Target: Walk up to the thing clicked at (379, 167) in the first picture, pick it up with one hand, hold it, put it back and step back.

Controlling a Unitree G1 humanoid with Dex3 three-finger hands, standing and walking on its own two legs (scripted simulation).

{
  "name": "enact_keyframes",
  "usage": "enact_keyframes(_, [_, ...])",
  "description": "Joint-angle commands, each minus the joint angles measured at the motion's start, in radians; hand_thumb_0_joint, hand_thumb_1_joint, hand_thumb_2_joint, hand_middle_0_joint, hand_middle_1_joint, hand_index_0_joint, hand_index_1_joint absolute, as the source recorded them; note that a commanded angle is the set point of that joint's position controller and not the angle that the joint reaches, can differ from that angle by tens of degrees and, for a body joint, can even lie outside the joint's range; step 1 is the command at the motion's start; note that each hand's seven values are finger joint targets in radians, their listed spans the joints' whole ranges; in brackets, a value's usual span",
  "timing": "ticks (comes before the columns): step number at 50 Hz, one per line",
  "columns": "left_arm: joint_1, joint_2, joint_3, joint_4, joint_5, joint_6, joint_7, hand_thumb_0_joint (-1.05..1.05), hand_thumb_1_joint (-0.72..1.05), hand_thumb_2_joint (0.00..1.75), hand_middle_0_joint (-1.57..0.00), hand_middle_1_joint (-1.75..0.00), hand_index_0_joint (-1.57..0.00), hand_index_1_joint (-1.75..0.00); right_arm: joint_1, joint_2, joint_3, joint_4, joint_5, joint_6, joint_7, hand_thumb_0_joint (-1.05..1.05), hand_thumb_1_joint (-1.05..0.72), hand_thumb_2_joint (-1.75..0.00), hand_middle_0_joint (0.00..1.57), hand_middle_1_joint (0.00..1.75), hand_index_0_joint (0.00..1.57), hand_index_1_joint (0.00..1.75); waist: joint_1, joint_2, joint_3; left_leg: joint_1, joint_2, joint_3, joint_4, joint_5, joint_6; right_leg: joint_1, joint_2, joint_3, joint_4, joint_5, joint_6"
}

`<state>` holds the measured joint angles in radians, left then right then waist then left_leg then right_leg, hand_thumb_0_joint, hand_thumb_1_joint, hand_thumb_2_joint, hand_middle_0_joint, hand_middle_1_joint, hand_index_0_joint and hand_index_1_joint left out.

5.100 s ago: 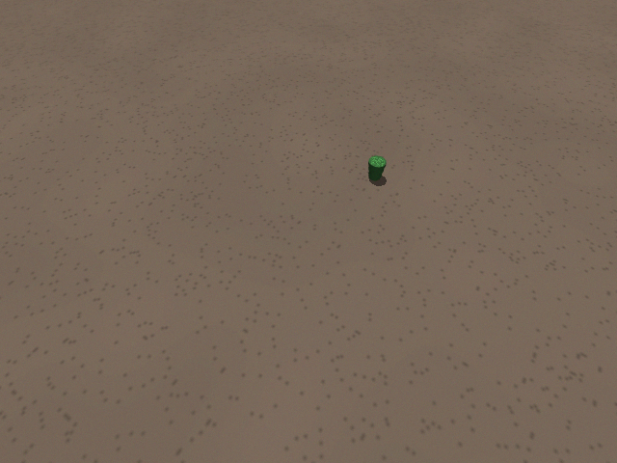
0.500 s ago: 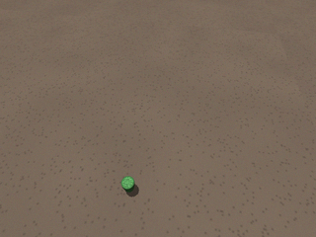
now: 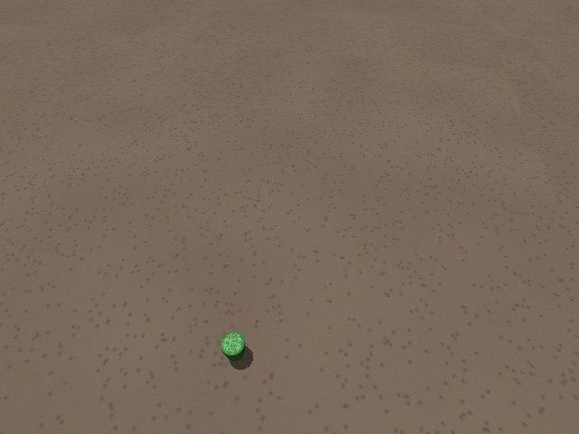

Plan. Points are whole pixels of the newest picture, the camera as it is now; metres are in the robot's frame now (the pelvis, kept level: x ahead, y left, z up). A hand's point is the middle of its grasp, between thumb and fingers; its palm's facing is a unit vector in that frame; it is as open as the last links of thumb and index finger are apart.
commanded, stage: stand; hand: left
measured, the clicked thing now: (234, 348) +0.49 +0.19 -0.74
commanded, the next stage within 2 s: none
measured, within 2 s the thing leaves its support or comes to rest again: neither
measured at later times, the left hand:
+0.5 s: hand out of the picture +0.09 +0.25 -0.15, palm faces +0.00 -0.94 -0.34, open 7.4 cm
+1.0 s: hand out of the picture +0.10 +0.24 -0.15, palm faces +0.00 -0.94 -0.34, open 7.4 cm
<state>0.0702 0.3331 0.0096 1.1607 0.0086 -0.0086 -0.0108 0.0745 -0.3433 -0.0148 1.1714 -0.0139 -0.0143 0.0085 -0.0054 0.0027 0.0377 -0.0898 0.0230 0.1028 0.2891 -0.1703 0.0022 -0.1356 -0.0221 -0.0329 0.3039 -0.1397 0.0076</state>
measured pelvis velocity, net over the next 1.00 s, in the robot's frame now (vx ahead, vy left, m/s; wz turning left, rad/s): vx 0.02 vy -0.01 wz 0.03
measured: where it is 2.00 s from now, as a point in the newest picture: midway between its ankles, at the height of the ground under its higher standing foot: outside the picture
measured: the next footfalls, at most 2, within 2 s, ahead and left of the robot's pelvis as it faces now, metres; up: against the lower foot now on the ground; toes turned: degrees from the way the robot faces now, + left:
none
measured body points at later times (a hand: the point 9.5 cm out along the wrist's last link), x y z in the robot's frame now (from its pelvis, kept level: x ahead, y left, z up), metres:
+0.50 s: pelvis +0.01 -0.01 +0.00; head +0.02 -0.01 +0.45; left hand +0.09 +0.29 -0.13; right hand +0.10 -0.30 -0.14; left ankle -0.01 +0.11 -0.75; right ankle +0.02 -0.12 -0.75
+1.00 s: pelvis +0.02 -0.01 +0.00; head +0.03 -0.02 +0.45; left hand +0.10 +0.29 -0.13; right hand +0.11 -0.31 -0.14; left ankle -0.01 +0.11 -0.75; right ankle +0.02 -0.12 -0.75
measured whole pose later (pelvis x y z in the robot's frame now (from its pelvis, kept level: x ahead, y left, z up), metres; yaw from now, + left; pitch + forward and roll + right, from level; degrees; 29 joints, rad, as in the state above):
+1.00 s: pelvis +0.02 -0.01 +0.00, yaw +2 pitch -1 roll +0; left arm 0.09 0.34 0.00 1.14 0.01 -0.02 0.00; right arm 0.09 -0.34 -0.01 1.15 -0.01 -0.01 0.00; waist 0.00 0.01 0.03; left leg -0.07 0.04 0.07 0.28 -0.19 -0.02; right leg -0.10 0.00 -0.07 0.29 -0.17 -0.01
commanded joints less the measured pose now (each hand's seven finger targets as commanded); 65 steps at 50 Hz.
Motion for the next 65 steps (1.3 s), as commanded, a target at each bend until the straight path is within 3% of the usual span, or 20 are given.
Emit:
enact_keyframes(1, [-0.04,0.217,0.03,-0.059,0.0,-0.024,0.019,0.0,0.9,0.9,-0.2,-0.3,-0.2,-0.3,-0.053,-0.204,-0.029,-0.065,0.0,-0.022,-0.013,0.0,-0.9,-0.9,0.2,0.3,0.2,0.3,0.002,-0.007,-0.071,0.004,0.141,-0.13,-0.065,0.102,0.003,0.021,-0.12,0.099,-0.038,0.086,-0.019])
enact_keyframes(26, [-0.032,0.226,0.024,-0.071,0.001,-0.03,0.025,0.0,0.9,0.9,-0.2,-0.3,-0.2,-0.3,-0.031,-0.211,-0.028,-0.072,0.0,-0.017,-0.014,0.0,-0.9,-0.9,0.2,0.3,0.2,0.3,-0.005,-0.015,-0.107,0.037,0.143,-0.127,-0.034,0.168,0.006,0.057,-0.134,0.087,-0.045,0.182,-0.021])
enact_keyframes(31, [-0.026,0.224,0.024,-0.073,-0.001,-0.029,0.025,0.0,0.9,0.9,-0.2,-0.3,-0.2,-0.3,-0.029,-0.212,-0.029,-0.072,0.001,-0.017,-0.015,0.0,-0.9,-0.9,0.2,0.3,0.2,0.3,-0.002,0.0,-0.103,0.036,0.141,-0.128,-0.036,0.173,0.001,0.059,-0.133,0.088,-0.045,0.19,-0.023])
enact_keyframes(35, [-0.032,0.23,0.025,-0.073,-0.001,-0.028,0.026,0.0,0.9,0.9,-0.2,-0.3,-0.2,-0.3,-0.029,-0.2,-0.024,-0.073,0.001,-0.015,-0.014,0.0,-0.9,-0.9,0.2,0.3,0.2,0.3,-0.003,-0.007,-0.076,0.009,0.138,-0.13,-0.043,0.125,-0.001,0.055,-0.132,0.089,-0.056,0.142,-0.023])
enact_keyframes(44, [-0.014,0.223,0.023,-0.074,0.0,-0.031,0.025,0.0,0.9,0.9,-0.2,-0.3,-0.2,-0.3,-0.028,-0.21,-0.027,-0.077,0.002,-0.017,-0.016,0.0,-0.9,-0.9,0.2,0.3,0.2,0.3,0.0,-0.005,-0.103,0.046,0.143,-0.126,-0.027,0.205,0.003,0.067,-0.134,0.084,-0.041,0.235,-0.025])
enact_keyframes(62, [-0.016,0.233,0.029,-0.075,-0.001,-0.027,0.023,0.0,0.9,0.9,-0.2,-0.3,-0.2,-0.3,-0.017,-0.209,-0.023,-0.085,0.001,-0.014,-0.015,0.0,-0.9,-0.9,0.2,0.3,0.2,0.3,0.0,-0.004,-0.068,0.014,0.136,-0.131,-0.047,0.104,0.003,0.056,-0.127,0.09,-0.066,0.114,-0.027])
enact_keyframes(65, [-0.021,0.233,0.031,-0.08,-0.001,-0.025,0.023,0.0,0.9,0.9,-0.2,-0.3,-0.2,-0.3,-0.015,-0.21,-0.021,-0.087,0.001,-0.016,-0.018,0.0,-0.9,-0.9,0.2,0.3,0.2,0.3,0.0,0.013,-0.086,0.023,0.142,-0.131,-0.045,0.138,0.006,0.064,-0.133,0.09,-0.053,0.155,-0.031])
